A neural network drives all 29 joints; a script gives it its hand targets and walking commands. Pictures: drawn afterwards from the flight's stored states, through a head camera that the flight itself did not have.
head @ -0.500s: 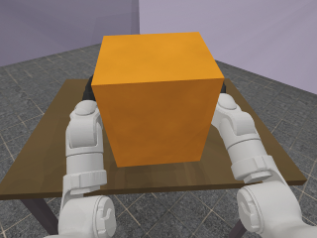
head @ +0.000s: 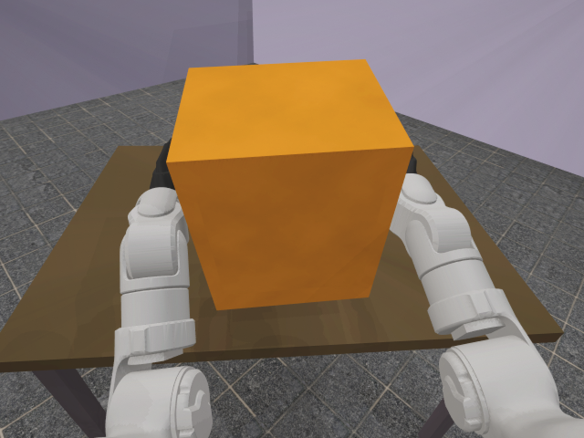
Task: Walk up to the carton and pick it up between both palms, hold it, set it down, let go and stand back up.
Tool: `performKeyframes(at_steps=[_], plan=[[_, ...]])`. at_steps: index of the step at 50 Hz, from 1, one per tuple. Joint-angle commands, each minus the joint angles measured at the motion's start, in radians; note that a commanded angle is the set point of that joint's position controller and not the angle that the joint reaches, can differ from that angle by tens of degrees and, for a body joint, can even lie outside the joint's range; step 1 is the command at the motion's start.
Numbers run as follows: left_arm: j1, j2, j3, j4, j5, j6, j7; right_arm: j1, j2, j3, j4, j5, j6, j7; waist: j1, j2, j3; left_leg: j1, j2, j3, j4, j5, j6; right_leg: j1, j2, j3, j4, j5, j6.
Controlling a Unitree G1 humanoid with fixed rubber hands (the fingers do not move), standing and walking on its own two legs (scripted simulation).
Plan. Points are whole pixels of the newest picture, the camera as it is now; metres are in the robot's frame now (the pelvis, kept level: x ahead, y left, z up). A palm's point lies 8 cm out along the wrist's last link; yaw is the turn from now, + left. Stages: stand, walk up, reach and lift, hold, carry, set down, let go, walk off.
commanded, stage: hold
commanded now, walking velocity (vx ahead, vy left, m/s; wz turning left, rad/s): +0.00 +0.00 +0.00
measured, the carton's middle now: (286, 192) +0.35 +0.01 +0.22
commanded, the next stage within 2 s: none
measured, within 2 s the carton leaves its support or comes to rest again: neither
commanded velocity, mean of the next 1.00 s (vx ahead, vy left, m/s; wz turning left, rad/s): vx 0.00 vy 0.00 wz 0.00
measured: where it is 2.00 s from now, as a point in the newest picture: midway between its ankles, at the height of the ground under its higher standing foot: outside the picture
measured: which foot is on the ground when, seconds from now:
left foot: down 0.00-1.00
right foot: down 0.00-1.00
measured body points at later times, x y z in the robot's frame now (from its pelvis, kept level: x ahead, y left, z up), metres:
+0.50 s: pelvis +0.00 +0.00 +0.00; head -0.06 +0.03 +0.44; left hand +0.37 +0.16 +0.22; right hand +0.38 -0.14 +0.23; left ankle +0.06 +0.13 -0.75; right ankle -0.03 -0.11 -0.75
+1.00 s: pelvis -0.01 +0.00 +0.00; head -0.07 +0.03 +0.44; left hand +0.37 +0.16 +0.22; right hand +0.37 -0.14 +0.23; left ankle +0.06 +0.13 -0.75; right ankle -0.03 -0.11 -0.75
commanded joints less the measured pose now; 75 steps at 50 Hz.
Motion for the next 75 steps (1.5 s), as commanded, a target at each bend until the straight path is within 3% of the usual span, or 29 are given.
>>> performKeyframes(at_steps=[1, 6, 11, 13, 14, 15, 19, 20, 24, 25, 29, 31, 36, 44, 47, 48, 51, 58, 60, 70, 71, 75], plan=[[-0.769, -0.531, -0.505, -0.159, -0.156, -0.088, -0.135, -0.751, 0.624, 0.342, -0.275, 0.084, -0.027, 0.108, -0.022, 0.114, -0.351, 0.359, -0.076, 0.007, 0.031, 0.201, -0.005, -0.168, 0.048, -0.015, -0.056, 0.224, 0.076], [-0.763, -0.531, -0.505, -0.162, -0.162, -0.091, -0.135, -0.757, 0.619, 0.358, -0.292, 0.086, -0.024, 0.105, -0.016, 0.089, -0.366, 0.356, -0.075, 0.006, 0.028, 0.207, 0.003, -0.145, 0.053, -0.014, -0.052, 0.248, 0.077], [-0.774, -0.532, -0.491, -0.146, -0.156, -0.091, -0.136, -0.756, 0.629, 0.346, -0.262, 0.074, -0.022, 0.111, -0.004, 0.11, -0.368, 0.343, -0.074, 0.008, 0.016, 0.162, 0.006, -0.157, 0.047, -0.011, -0.054, 0.2, 0.074], [-0.772, -0.533, -0.499, -0.162, -0.169, -0.095, -0.133, -0.758, 0.635, 0.361, -0.285, 0.084, -0.026, 0.11, -0.012, 0.103, -0.397, 0.365, -0.075, 0.011, 0.024, 0.201, 0.001, -0.143, 0.052, -0.017, -0.049, 0.238, 0.074], [-0.768, -0.544, -0.507, -0.17, -0.172, -0.097, -0.132, -0.773, 0.641, 0.371, -0.307, 0.09, -0.028, 0.108, 0.003, 0.104, -0.411, 0.365, -0.079, 0.008, 0.034, 0.227, 0.002, -0.138, 0.051, -0.013, -0.043, 0.265, 0.078], [-0.765, -0.529, -0.501, -0.154, -0.162, -0.095, -0.133, -0.77, 0.632, 0.362, -0.279, 0.085, -0.024, 0.104, -0.012, 0.105, -0.395, 0.369, -0.079, 0.008, 0.038, 0.228, -0.002, -0.15, 0.048, -0.007, -0.039, 0.272, 0.078], [-0.769, -0.521, -0.475, -0.118, -0.15, -0.087, -0.144, -0.763, 0.638, 0.357, -0.261, 0.069, -0.017, 0.103, 0.001, 0.073, -0.332, 0.335, -0.077, 0.012, 0.011, 0.157, 0.009, -0.165, 0.05, -0.017, -0.054, 0.192, 0.082], [-0.778, -0.522, -0.479, -0.135, -0.158, -0.092, -0.143, -0.778, 0.639, 0.355, -0.272, 0.08, -0.023, 0.105, 0.002, 0.09, -0.363, 0.328, -0.078, 0.015, 0.017, 0.149, 0.008, -0.154, 0.047, -0.01, -0.053, 0.185, 0.078], [-0.76, -0.531, -0.489, -0.14, -0.158, -0.091, -0.136, -0.771, 0.622, 0.36, -0.303, 0.081, -0.029, 0.101, -0.004, 0.089, -0.375, 0.357, -0.08, 0.01, 0.029, 0.219, 0.004, -0.137, 0.055, -0.015, -0.043, 0.263, 0.081], [-0.762, -0.521, -0.487, -0.14, -0.16, -0.092, -0.138, -0.761, 0.621, 0.355, -0.273, 0.084, -0.024, 0.099, -0.012, 0.092, -0.358, 0.345, -0.079, 0.009, 0.028, 0.19, 0.003, -0.146, 0.049, -0.012, -0.047, 0.245, 0.08], [-0.762, -0.534, -0.488, -0.143, -0.161, -0.091, -0.14, -0.765, 0.629, 0.359, -0.285, 0.086, -0.025, 0.105, 0.007, 0.1, -0.37, 0.338, -0.079, 0.012, 0.013, 0.175, 0.004, -0.146, 0.053, -0.015, -0.052, 0.215, 0.08], [-0.771, -0.537, -0.507, -0.166, -0.174, -0.093, -0.134, -0.771, 0.623, 0.355, -0.305, 0.089, -0.029, 0.105, -0.013, 0.102, -0.402, 0.367, -0.075, 0.01, 0.03, 0.223, -0.001, -0.138, 0.057, -0.02, -0.046, 0.251, 0.075], [-0.765, -0.53, -0.494, -0.134, -0.156, -0.091, -0.139, -0.761, 0.629, 0.344, -0.259, 0.073, -0.02, 0.105, -0.012, 0.113, -0.333, 0.341, -0.079, 0.014, 0.022, 0.183, -0.001, -0.156, 0.049, -0.014, -0.055, 0.225, 0.079], [-0.779, -0.53, -0.492, -0.15, -0.161, -0.097, -0.139, -0.765, 0.636, 0.352, -0.278, 0.069, -0.027, 0.105, -0.014, 0.103, -0.37, 0.338, -0.079, 0.011, 0.02, 0.168, 0.011, -0.152, 0.046, -0.007, -0.047, 0.228, 0.076], [-0.797, -0.53, -0.49, -0.147, -0.167, -0.101, -0.136, -0.786, 0.645, 0.348, -0.281, 0.076, -0.03, 0.108, 0.002, 0.091, -0.392, 0.341, -0.078, 0.009, 0.02, 0.17, 0.01, -0.147, 0.05, -0.018, -0.049, 0.216, 0.078], [-0.789, -0.536, -0.485, -0.126, -0.161, -0.1, -0.134, -0.79, 0.632, 0.352, -0.272, 0.074, -0.03, 0.11, 0.013, 0.105, -0.375, 0.332, -0.076, 0.014, 0.016, 0.159, 0.008, -0.147, 0.051, -0.009, -0.051, 0.208, 0.077], [-0.785, -0.529, -0.475, -0.09, -0.151, -0.093, -0.136, -0.793, 0.632, 0.339, -0.254, 0.055, -0.031, 0.111, 0.002, 0.09, -0.34, 0.323, -0.074, 0.019, 0.005, 0.13, 0.012, -0.166, 0.049, -0.016, -0.06, 0.148, 0.072], [-0.785, -0.528, -0.464, -0.064, -0.152, -0.1, -0.133, -0.8, 0.632, 0.318, -0.221, 0.063, -0.034, 0.114, -0.001, 0.086, -0.334, 0.329, -0.075, 0.015, 0.007, 0.139, 0.017, -0.177, 0.045, -0.011, -0.063, 0.178, 0.075], [-0.794, -0.544, -0.471, -0.069, -0.16, -0.098, -0.135, -0.798, 0.63, 0.321, -0.237, 0.054, -0.036, 0.113, 0.001, 0.089, -0.351, 0.327, -0.073, 0.018, 0.004, 0.134, 0.013, -0.167, 0.049, -0.019, -0.061, 0.161, 0.073], [-0.75, -0.542, -0.524, -0.173, -0.174, -0.094, -0.122, -0.768, 0.616, 0.374, -0.326, 0.1, -0.033, 0.104, -0.014, 0.113, -0.417, 0.378, -0.074, 0.005, 0.047, 0.276, -0.009, -0.127, 0.062, -0.019, -0.03, 0.307, 0.073], [-0.735, -0.536, -0.508, -0.155, -0.166, -0.089, -0.125, -0.754, 0.608, 0.367, -0.293, 0.102, -0.023, 0.105, -0.002, 0.104, -0.38, 0.362, -0.074, 0.003, 0.042, 0.249, -0.008, -0.14, 0.057, -0.015, -0.041, 0.29, 0.077], [-0.749, -0.527, -0.505, -0.155, -0.163, -0.079, -0.13, -0.765, 0.6, 0.346, -0.296, 0.092, -0.02, 0.112, -0.005, 0.108, -0.358, 0.349, -0.074, 0.011, 0.025, 0.2, 0.001, -0.163, 0.054, -0.016, -0.047, 0.225, 0.067]])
